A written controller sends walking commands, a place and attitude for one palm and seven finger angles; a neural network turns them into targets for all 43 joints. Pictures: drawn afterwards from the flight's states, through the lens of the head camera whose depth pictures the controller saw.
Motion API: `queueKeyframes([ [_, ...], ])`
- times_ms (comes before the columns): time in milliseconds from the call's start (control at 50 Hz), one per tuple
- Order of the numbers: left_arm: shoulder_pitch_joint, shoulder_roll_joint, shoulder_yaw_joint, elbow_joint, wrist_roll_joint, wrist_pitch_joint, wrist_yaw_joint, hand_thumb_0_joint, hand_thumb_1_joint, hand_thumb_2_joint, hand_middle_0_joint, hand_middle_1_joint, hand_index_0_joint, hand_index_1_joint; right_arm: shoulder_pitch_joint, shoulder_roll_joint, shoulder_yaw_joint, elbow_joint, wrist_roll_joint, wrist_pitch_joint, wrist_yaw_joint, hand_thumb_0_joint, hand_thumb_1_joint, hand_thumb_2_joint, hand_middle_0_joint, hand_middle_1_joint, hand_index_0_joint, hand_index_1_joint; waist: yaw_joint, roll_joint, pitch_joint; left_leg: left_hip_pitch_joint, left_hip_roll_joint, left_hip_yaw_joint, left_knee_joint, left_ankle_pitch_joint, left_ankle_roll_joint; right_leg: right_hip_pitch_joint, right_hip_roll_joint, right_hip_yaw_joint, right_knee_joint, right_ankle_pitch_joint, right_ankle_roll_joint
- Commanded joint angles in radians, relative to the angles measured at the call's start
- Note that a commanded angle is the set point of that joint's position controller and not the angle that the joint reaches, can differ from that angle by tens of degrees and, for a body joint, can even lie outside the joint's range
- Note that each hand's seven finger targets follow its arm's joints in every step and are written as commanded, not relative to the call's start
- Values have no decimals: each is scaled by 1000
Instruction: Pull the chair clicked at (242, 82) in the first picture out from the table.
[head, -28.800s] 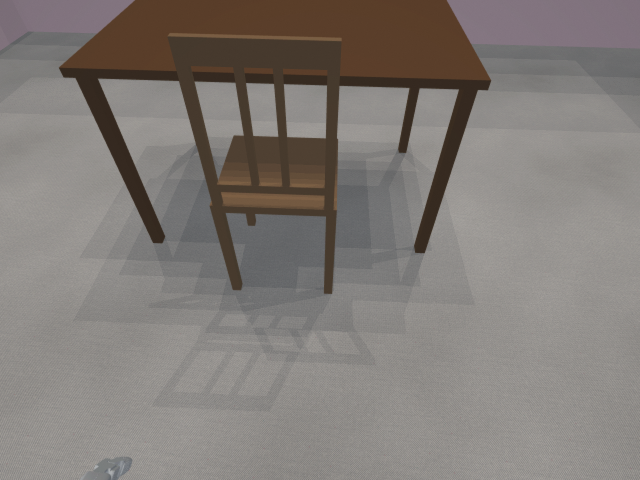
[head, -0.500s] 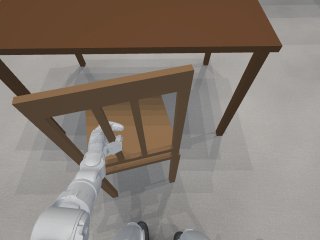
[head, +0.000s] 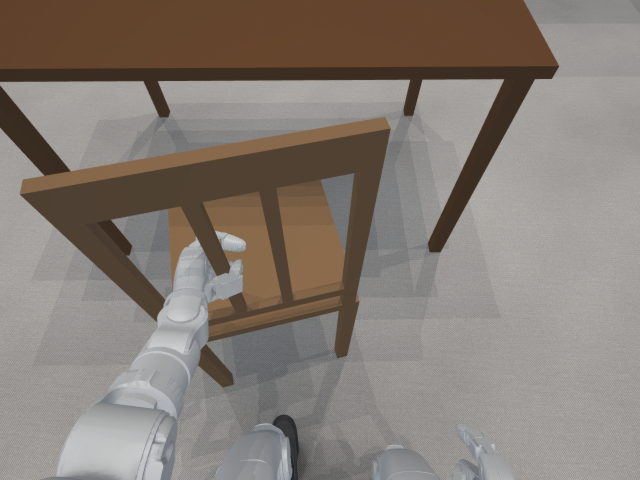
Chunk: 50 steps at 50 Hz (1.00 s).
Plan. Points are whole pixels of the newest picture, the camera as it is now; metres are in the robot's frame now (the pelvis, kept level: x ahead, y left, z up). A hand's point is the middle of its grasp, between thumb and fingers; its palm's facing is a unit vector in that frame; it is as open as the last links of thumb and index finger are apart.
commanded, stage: step backward, pulling the chair out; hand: left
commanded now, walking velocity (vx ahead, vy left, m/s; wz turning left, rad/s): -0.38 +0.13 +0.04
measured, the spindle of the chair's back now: (221, 267) +0.39 +0.17 -0.06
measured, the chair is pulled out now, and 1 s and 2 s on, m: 0.19 0.34 0.60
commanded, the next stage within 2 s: stop walking, hand still on the chair in 1.62 s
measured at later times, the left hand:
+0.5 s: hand (240, 302) +0.34 +0.13 -0.05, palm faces +0.07 -0.98 -0.19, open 5.3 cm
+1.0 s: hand (228, 388) +0.22 +0.13 -0.05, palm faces +0.07 -0.98 -0.20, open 5.3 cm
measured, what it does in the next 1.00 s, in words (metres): walks backwards: right foot, then left foot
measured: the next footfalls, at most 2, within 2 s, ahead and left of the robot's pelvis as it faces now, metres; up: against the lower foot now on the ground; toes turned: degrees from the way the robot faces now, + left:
right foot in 0.06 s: +0.02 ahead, -0.17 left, +0.00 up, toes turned -2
left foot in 0.34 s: -0.01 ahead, +0.13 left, +0.00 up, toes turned +1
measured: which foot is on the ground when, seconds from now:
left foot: down 0.00-0.12, up 0.14-0.32, down 0.34-1.00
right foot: up 0.00-0.04, down 0.06-0.78, up 0.80-1.00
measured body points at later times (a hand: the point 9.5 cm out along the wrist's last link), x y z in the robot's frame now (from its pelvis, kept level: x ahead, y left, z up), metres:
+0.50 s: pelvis -0.05 -0.02 +0.01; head +0.06 -0.02 +0.44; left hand +0.33 +0.18 -0.04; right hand +0.06 -0.31 -0.11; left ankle -0.03 +0.14 -0.72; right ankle -0.02 -0.16 -0.72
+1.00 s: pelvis -0.15 -0.02 +0.00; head -0.07 -0.03 +0.44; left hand +0.21 +0.18 -0.04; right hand -0.07 -0.26 -0.14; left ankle -0.05 +0.13 -0.72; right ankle -0.16 -0.13 -0.71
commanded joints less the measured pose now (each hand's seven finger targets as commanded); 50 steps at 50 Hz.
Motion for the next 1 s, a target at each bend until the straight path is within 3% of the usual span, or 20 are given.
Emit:
queueKeyframes([
  [0,-270,167,22,-200,52,-75,9,0,900,900,-500,-1450,-500,-1450,95,-240,-97,-57,-1,-34,-12,0,-900,-900,200,300,200,300,-1,220,-477,401,208,-291,-101,-100,57,44,7,-49,-182,57,1],
  [60,-245,190,38,-217,54,-80,-11,0,900,900,-500,-1450,-500,-1450,98,-233,-116,-48,7,-35,-4,0,-900,-900,200,300,200,300,5,113,-469,371,95,-171,59,-81,-25,131,-39,-18,-493,293,-17],
  [80,-221,256,79,-200,67,-79,-9,0,900,900,-500,-1450,-500,-1450,97,-235,-120,-55,11,-31,-10,0,-900,-900,200,300,200,300,-2,-52,-456,284,18,-105,166,-228,-74,146,-147,74,-515,387,-55],
  [100,-256,313,101,-168,62,-70,2,0,900,900,-500,-1450,-500,-1450,75,-229,-128,-58,32,-25,-18,0,-900,-900,200,300,200,300,-17,-336,-406,174,-48,-100,337,-355,-106,78,-310,266,-513,453,-113],
  [120,-270,287,92,-183,53,-50,6,0,900,900,-500,-1450,-500,-1450,24,-240,-130,-59,30,-15,-13,0,-900,-900,200,300,200,300,22,-375,-375,78,-49,-189,471,-383,-99,116,-362,282,-484,608,-158],
  [180,-278,256,76,-263,69,-44,9,0,900,900,-500,-1450,-500,-1450,-4,-213,-93,-53,14,-12,-12,0,-900,-900,200,300,200,300,13,-105,-416,-35,-35,-242,417,-415,-95,360,-368,197,-333,1000,-146],
  [260,-228,258,78,-221,55,-18,30,0,900,900,-500,-1450,-500,-1450,45,-246,-103,-22,34,13,-36,0,-900,-900,200,300,200,300,5,-180,-445,98,-49,-167,31,-206,-98,456,-282,105,-250,1150,-69],
  [340,-293,188,15,-241,44,-8,18,0,900,900,-500,-1450,-500,-1450,120,-282,-138,-32,42,46,-35,0,-900,-900,200,300,200,300,-7,-55,-509,454,76,-181,-9,587,-36,213,-126,-3,-202,871,26],
  [420,-308,134,-14,-244,60,-30,-4,0,900,900,-500,-1450,-500,-1450,116,-259,-138,-60,24,69,-10,0,-900,-900,200,300,200,300,-21,138,-537,572,123,-237,54,785,-13,105,-64,-24,-219,546,16],
  [480,-220,169,27,-242,68,-38,-8,0,900,900,-500,-1450,-500,-1450,111,-262,-149,-97,20,79,6,0,-900,-900,200,300,200,300,-14,156,-547,500,131,-245,50,694,-20,156,-48,-18,-240,535,3],
  [540,-197,177,33,-285,63,-49,-11,0,900,900,-500,-1450,-500,-1450,86,-244,-142,-134,22,86,8,0,-900,-900,200,300,200,300,-18,112,-539,361,108,-199,52,472,-52,246,-78,-1,-275,738,-9],
  [600,-171,234,60,-274,59,-48,-5,0,900,900,-500,-1450,-500,-1450,75,-231,-138,-138,29,92,-10,0,-900,-900,200,300,200,300,-19,-48,-546,225,27,-129,137,72,-101,302,-203,98,-329,891,-60],
  [640,-185,246,59,-268,58,-44,-4,0,900,900,-500,-1450,-500,-1450,41,-218,-128,-136,26,86,-20,0,-900,-900,200,300,200,300,-8,-148,-522,157,-37,-141,229,-337,-110,268,-300,153,-406,828,-103],
  [660,-186,248,62,-256,61,-40,-2,0,900,900,-500,-1450,-500,-1450,30,-213,-122,-127,23,81,-24,0,-900,-900,200,300,200,300,1,-172,-500,137,-40,-156,238,-386,-106,239,-313,151,-420,742,-106],
  [700,-170,228,58,-227,60,-24,3,0,900,900,-500,-1450,-500,-1450,54,-220,-110,-96,17,74,-31,0,-900,-900,200,300,200,300,-10,-210,-471,200,-20,-169,101,-308,-95,190,-271,85,-393,656,-82],
  [720,-186,196,35,-224,60,-21,1,0,900,900,-500,-1450,-500,-1450,66,-229,-106,-85,14,70,-37,0,-900,-900,200,300,200,300,-25,-211,-468,254,2,-171,-39,-109,-80,170,-203,16,-322,638,-34],
  [760,-245,152,4,-262,62,-40,-8,0,900,900,-500,-1450,-500,-1450,44,-254,-118,-107,7,75,-35,0,-900,-900,200,300,200,300,-18,75,-477,306,147,-347,-109,258,2,76,-22,-61,-108,414,42],
  [800,-288,134,-2,-281,59,-46,-11,0,900,900,-500,-1450,-500,-1450,33,-228,-117,-109,-5,75,-5,0,-900,-900,200,300,200,300,-11,255,-461,319,260,-473,-199,100,77,-33,5,-17,97,9,18],
  [900,-295,132,-1,-212,61,-54,1,0,900,900,-500,-1450,-500,-1450,102,-230,-126,-52,-6,45,8,0,-900,-900,200,300,200,300,-21,174,-443,481,235,-386,-68,426,103,-85,10,-9,8,10,17],
  [980,-247,198,50,-153,66,-70,-4,0,900,900,-500,-1450,-500,-1450,123,-236,-128,-28,-5,23,13,0,-900,-900,200,300,200,300,-11,221,-449,453,201,-382,-23,328,74,51,18,5,-262,137,9],
])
